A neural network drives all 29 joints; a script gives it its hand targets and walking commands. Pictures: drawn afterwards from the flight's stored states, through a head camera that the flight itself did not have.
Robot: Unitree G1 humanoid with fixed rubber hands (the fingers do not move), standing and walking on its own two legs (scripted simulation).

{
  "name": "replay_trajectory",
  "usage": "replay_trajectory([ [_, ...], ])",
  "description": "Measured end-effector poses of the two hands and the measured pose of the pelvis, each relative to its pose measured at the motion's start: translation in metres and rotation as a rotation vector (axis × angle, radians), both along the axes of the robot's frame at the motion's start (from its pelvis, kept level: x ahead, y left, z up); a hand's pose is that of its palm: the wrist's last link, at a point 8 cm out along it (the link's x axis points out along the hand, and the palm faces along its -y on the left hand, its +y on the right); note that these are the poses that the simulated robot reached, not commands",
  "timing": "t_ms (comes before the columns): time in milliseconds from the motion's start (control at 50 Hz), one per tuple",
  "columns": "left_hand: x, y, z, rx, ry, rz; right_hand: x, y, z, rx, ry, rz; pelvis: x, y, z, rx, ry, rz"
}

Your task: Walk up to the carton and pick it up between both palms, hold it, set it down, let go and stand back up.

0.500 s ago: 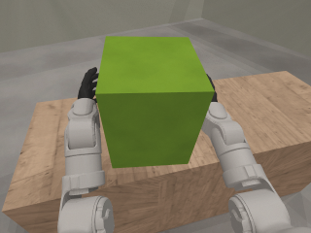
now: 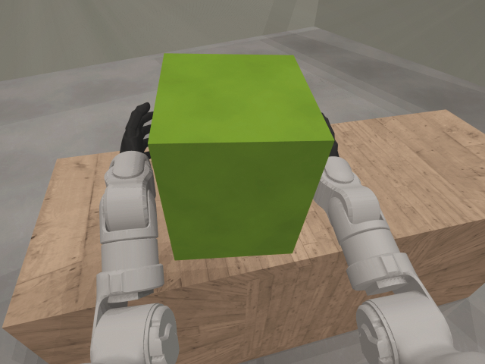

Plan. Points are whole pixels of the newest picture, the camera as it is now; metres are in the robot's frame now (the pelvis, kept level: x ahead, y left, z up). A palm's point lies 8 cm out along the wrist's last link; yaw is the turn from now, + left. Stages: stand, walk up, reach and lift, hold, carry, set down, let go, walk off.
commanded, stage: hold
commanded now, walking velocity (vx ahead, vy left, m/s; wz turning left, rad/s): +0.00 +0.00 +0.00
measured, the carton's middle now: (232, 160) +0.37 +0.02 +0.18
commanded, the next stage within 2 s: none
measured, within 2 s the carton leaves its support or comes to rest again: neither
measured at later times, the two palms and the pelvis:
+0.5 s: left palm (137, 153) +0.36 +0.16 +0.21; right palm (325, 161) +0.36 -0.13 +0.19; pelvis +0.00 +0.00 +0.00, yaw +0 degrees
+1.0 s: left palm (137, 155) +0.36 +0.16 +0.21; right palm (324, 159) +0.36 -0.13 +0.19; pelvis +0.00 +0.00 +0.00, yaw +0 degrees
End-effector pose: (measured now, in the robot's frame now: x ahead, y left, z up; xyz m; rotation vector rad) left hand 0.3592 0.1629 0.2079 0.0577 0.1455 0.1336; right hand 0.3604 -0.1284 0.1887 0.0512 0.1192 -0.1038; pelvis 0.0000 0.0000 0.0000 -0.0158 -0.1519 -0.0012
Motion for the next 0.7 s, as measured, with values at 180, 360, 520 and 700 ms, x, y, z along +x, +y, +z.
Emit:
replay_trajectory([
  [180,-0.0011,0.0027,-0.0009,0.001,-0.001,0.0,-0.0007,0.0026,-0.0003,0.004,-0.002,0.0,0.0022,0.0,-0.0002,-0.003,-0.006,0.012],
  [360,-0.0019,-0.0008,0.0005,0.008,-0.008,-0.014,-0.0052,-0.0007,-0.0018,0.015,-0.009,-0.014,0.0013,0.0038,-0.0005,-0.004,-0.015,0.009],
  [520,0.0013,-0.0026,0.0031,0.017,-0.002,-0.018,-0.0037,-0.0022,-0.0022,0.005,-0.003,-0.016,-0.0015,0.0046,-0.0002,0.0,-0.004,-0.003],
  [700,0.0024,0.0005,-0.003,0.005,0.019,-0.004,0.0006,0.0006,-0.0046,0.002,0.017,-0.006,-0.0016,0.0029,-0.0001,0.001,-0.001,-0.003],
])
